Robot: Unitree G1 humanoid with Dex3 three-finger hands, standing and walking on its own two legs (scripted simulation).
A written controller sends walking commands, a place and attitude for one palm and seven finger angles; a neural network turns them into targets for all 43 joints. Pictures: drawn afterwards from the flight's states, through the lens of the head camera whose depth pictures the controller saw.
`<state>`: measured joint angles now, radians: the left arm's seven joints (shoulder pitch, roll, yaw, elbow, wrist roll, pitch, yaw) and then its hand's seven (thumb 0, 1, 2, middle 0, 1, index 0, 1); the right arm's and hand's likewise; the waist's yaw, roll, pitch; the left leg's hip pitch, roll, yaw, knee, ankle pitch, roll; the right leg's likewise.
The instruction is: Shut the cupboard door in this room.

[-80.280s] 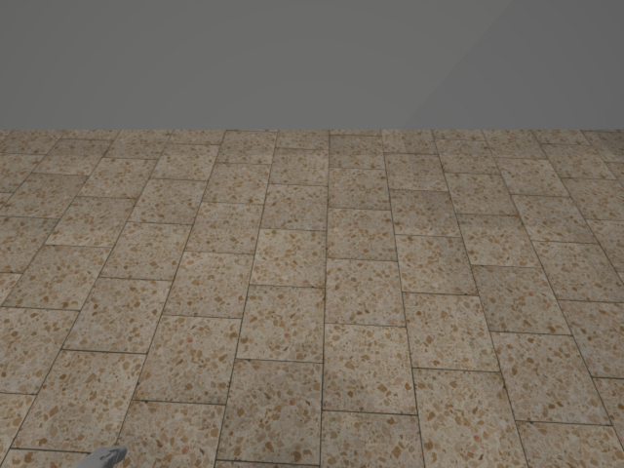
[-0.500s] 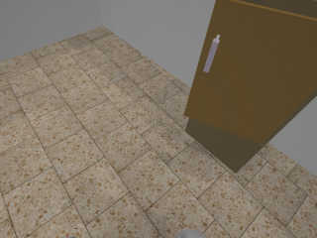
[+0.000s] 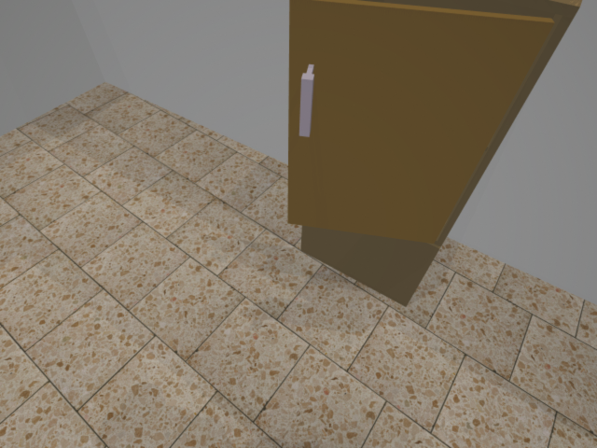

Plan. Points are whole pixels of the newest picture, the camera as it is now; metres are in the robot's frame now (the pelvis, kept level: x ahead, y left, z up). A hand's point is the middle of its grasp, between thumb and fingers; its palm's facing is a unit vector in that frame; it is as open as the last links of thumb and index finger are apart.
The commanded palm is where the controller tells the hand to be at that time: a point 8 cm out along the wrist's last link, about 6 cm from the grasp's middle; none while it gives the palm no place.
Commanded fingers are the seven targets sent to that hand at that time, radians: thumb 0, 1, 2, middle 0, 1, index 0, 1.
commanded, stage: take the last steps up to it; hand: left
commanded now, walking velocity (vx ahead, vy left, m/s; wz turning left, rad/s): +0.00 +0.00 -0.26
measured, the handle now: (307, 101) +0.71 +0.03 +0.08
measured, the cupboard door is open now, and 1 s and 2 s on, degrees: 24 24 24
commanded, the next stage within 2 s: come to a stop and stand still in 0.78 s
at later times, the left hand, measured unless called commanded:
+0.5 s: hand out of the picture +0.13 +0.13 -0.15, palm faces -0.06 -0.98 -0.20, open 7.4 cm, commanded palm none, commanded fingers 0.00 0.90 0.90 -0.20 -0.30 -0.20 -0.30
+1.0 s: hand (253, 349) +0.30 +0.10 -0.17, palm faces -0.09 -0.97 -0.21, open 7.3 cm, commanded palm none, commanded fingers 0.00 0.90 0.90 -0.20 -0.30 -0.20 -0.30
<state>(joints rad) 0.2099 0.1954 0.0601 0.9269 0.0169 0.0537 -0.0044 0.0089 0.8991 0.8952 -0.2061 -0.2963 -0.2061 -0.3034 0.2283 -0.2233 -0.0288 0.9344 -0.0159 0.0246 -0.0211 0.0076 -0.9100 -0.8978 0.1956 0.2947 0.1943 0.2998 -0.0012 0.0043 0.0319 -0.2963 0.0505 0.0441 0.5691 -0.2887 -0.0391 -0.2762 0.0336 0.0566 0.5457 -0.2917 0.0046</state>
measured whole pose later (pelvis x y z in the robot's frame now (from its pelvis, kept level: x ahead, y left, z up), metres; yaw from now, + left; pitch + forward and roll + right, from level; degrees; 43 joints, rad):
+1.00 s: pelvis +0.22 -0.09 +0.00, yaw -7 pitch -1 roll +1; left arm 0.21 0.20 0.05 1.01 0.02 -0.01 -0.01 0.01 0.92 0.90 -0.20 -0.30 -0.20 -0.30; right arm 0.31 -0.15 -0.02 1.07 -0.03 0.00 -0.02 0.00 -0.92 -0.90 0.20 0.30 0.20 0.30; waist -0.01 -0.03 0.05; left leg -0.21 0.06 0.13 0.52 -0.30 -0.03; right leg -0.33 -0.07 -0.03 0.53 -0.17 0.00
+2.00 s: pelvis +0.21 -0.11 +0.01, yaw -7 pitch -2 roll +0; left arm 0.30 0.12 0.00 1.14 0.00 0.01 0.03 0.02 0.92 0.90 -0.20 -0.30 -0.20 -0.30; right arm 0.32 -0.14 -0.01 1.18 -0.02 0.02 -0.03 0.01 -0.91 -0.90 0.20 0.29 0.19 0.30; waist -0.02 -0.01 0.03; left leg -0.18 0.06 0.09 0.38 -0.17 -0.02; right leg -0.09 0.02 -0.02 0.38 -0.26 -0.03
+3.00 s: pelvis +0.22 -0.08 -0.01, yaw -4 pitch +1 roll +2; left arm 0.44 0.21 0.06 0.18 -0.14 -0.05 0.08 0.02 0.91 0.89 -0.22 -0.31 -0.22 -0.32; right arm 0.33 -0.19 -0.01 0.85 0.03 -0.28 -0.05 0.01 -0.91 -0.90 0.20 0.30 0.20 0.30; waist -0.02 -0.03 0.00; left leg -0.34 -0.03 0.06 0.62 -0.30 0.02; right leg -0.34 -0.05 -0.04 0.78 -0.37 -0.01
